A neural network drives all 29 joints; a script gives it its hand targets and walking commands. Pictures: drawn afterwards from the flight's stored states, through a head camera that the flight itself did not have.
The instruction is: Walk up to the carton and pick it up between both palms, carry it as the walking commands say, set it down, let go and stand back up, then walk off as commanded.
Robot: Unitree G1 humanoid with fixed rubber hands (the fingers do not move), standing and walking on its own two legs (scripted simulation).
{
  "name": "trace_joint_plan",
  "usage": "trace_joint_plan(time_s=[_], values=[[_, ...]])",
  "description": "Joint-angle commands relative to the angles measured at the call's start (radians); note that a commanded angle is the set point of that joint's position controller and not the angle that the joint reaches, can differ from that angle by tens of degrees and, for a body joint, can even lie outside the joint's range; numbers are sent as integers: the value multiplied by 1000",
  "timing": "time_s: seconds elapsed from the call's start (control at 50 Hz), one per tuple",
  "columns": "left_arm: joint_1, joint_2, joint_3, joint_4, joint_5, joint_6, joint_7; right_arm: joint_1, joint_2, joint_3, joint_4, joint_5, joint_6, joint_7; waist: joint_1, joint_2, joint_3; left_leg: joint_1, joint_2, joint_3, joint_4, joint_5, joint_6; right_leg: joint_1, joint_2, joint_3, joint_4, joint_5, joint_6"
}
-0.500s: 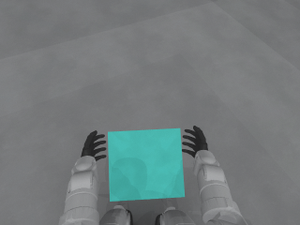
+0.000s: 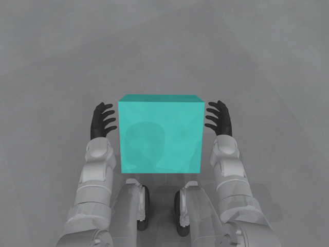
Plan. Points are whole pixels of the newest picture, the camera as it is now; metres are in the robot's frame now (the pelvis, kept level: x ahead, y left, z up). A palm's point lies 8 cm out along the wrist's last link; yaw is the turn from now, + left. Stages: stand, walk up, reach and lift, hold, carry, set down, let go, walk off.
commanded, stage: set down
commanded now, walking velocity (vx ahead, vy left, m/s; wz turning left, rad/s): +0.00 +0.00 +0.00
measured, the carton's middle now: (161, 131) +0.41 +0.01 -0.20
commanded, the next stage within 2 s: none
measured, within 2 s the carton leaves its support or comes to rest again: neither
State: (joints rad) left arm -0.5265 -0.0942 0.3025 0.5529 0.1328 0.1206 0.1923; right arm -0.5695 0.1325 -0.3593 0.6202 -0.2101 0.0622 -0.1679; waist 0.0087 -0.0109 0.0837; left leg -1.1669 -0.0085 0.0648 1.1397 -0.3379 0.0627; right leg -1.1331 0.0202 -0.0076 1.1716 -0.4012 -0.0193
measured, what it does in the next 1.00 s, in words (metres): lowers itself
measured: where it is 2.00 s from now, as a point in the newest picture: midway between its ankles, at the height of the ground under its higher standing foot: (162, 218)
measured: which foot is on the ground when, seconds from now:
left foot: down 0.00-1.00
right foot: down 0.00-1.00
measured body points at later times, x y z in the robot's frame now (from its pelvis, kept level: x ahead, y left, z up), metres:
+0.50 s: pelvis +0.02 -0.01 -0.07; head +0.25 +0.00 +0.31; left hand +0.43 +0.15 -0.17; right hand +0.43 -0.16 -0.17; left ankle +0.11 +0.09 -0.63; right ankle +0.08 -0.11 -0.63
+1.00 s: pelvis -0.01 +0.00 -0.15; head +0.25 +0.02 +0.21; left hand +0.44 +0.16 -0.25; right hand +0.44 -0.15 -0.25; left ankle +0.11 +0.09 -0.63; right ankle +0.08 -0.11 -0.63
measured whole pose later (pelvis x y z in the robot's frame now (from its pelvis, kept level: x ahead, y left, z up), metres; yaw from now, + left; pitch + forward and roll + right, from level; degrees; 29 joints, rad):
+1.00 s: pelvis -0.01 +0.00 -0.15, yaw -1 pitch +39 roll -1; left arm -0.84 -0.01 0.32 0.63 0.09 0.21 0.20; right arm -0.84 0.09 -0.44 0.62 -0.16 0.16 -0.22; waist 0.01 -0.02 -0.07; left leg -1.91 -0.02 0.05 1.68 -0.45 0.06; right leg -1.87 0.04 -0.01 1.71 -0.53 -0.01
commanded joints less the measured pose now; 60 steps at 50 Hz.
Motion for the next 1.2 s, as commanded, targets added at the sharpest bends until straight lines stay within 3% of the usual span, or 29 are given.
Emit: trace_joint_plan(time_s=[0.0,0.04,0.06,0.08,0.1,0.14,0.2,0.24,0.26,0.3,0.36,0.38,0.48,0.5,0.54,0.58,0.66,0.72,0.74,0.76,0.78,0.84,0.94,0.96,0.98,1.06,1.08,1.16,1.18], values=[[-716,-557,-584,-2,-125,-53,-196,-643,514,529,-39,138,-41,174,-54,40,-978,374,-79,-186,-32,-96,-61,43,106,67,-22,-11,-1],[-756,-565,-587,5,-135,-43,-197,-672,521,530,-35,142,-34,172,-57,44,-1005,360,-81,-189,-9,-116,-65,12,109,65,2,-20,-1],[-746,-563,-573,16,-131,-40,-199,-691,541,540,-43,152,-27,172,-39,33,-1019,339,-84,-181,3,-108,-61,17,110,71,10,-17,2],[-762,-564,-567,40,-125,-35,-205,-688,558,528,-18,146,-20,172,-50,20,-996,302,-84,-177,12,-128,-58,1,110,66,16,-32,6],[-767,-559,-555,52,-112,-31,-208,-697,580,531,-7,147,-15,174,-27,28,-1005,287,-86,-176,18,-130,-54,-12,110,69,31,-34,9],[-805,-581,-566,41,-123,-28,-218,-734,606,548,-23,163,-6,181,-32,6,-1038,261,-89,-171,43,-125,-50,-25,113,65,51,-28,16],[-814,-609,-572,38,-125,-29,-230,-762,669,594,-52,182,1,193,4,-4,-1133,238,-98,-156,104,-23,-52,-29,124,77,93,33,16],[-812,-642,-598,17,-141,-31,-238,-773,698,630,-92,197,1,198,6,-18,-1196,232,-107,-154,139,65,-48,-25,130,74,120,93,20],[-792,-663,-604,41,-140,-27,-245,-757,707,621,-83,186,3,195,-18,-16,-1191,212,-111,-153,158,95,-46,-34,131,70,133,120,22],[-790,-664,-605,30,-137,-26,-261,-747,733,633,-89,185,11,199,-7,-25,-1214,171,-121,-140,188,163,-43,-36,136,76,149,177,29],[-778,-686,-617,34,-137,-23,-283,-710,769,631,-89,179,16,203,-22,-26,-1241,123,-131,-134,234,251,-43,-50,144,79,177,261,32],[-772,-685,-620,26,-135,-22,-288,-705,783,636,-90,182,20,207,-9,-20,-1250,111,-133,-134,247,280,-44,-57,146,83,191,286,31],[-758,-704,-625,10,-135,-14,-301,-685,781,635,-88,193,23,223,-10,5,-1276,82,-138,-136,296,367,-48,-135,150,83,235,349,29],[-757,-700,-617,6,-138,-15,-302,-725,781,648,-113,198,21,223,0,-14,-1300,72,-140,-138,311,386,-48,-144,152,82,250,364,31],[-769,-706,-629,-8,-150,-12,-300,-716,769,647,-116,207,23,226,-13,-1,-1315,80,-138,-144,330,419,-47,-183,155,78,274,378,32],[-771,-692,-620,-1,-146,-9,-300,-733,765,651,-114,217,23,228,5,-5,-1314,47,-141,-139,344,409,-46,-198,156,81,288,373,30],[-842,-676,-614,1,-157,-5,-295,-805,746,647,-118,232,28,225,5,3,-1310,-1,-138,-138,365,344,-42,-257,153,69,326,304,30],[-908,-681,-628,-20,-178,6,-292,-876,710,639,-147,241,32,221,-13,18,-1309,-14,-135,-136,389,282,-46,-295,150,63,351,240,22],[-940,-683,-625,9,-179,12,-292,-895,699,617,-105,231,38,221,-27,20,-1268,-45,-133,-138,390,230,-47,-331,148,57,357,192,18],[-951,-684,-617,-5,-177,18,-291,-909,699,614,-119,234,42,221,-23,31,-1272,-38,-133,-134,392,225,-50,-345,147,53,362,186,17],[-976,-701,-624,25,-185,21,-292,-920,688,589,-87,225,43,222,-48,34,-1247,-55,-132,-142,395,188,-50,-375,148,45,372,153,12],[-1045,-705,-606,39,-180,42,-292,-966,667,532,-37,210,56,230,-60,77,-1200,-71,-125,-146,401,91,-60,-463,141,35,393,75,-1],[-1081,-729,-575,91,-160,78,-296,-1010,669,487,33,192,90,259,-74,90,-1154,-68,-115,-163,418,4,-64,-581,133,16,426,-10,-8],[-1087,-718,-562,90,-145,87,-297,-1021,673,475,31,182,97,266,-62,99,-1157,-77,-115,-161,423,-1,-65,-599,130,16,432,-17,-9],[-1099,-716,-548,106,-143,91,-300,-1024,673,467,55,175,105,272,-71,74,-1145,-99,-115,-162,430,-8,-61,-607,130,10,436,-23,-8],[-1075,-706,-506,141,-113,104,-314,-1067,691,483,48,185,126,294,-29,42,-1155,-157,-118,-140,463,24,-50,-610,127,9,461,-8,3],[-1084,-705,-506,124,-119,101,-317,-1069,694,485,22,185,124,295,-37,29,-1199,-156,-119,-135,477,54,-50,-586,130,7,469,23,6],[-1098,-686,-543,97,-145,95,-333,-1105,697,559,-54,223,123,297,-8,12,-1299,-164,-119,-117,531,184,-46,-537,130,9,505,127,19],[-1102,-692,-555,79,-160,89,-334,-1093,700,571,-75,227,120,294,-24,-1,-1341,-162,-120,-111,546,215,-46,-517,134,9,512,159,22]])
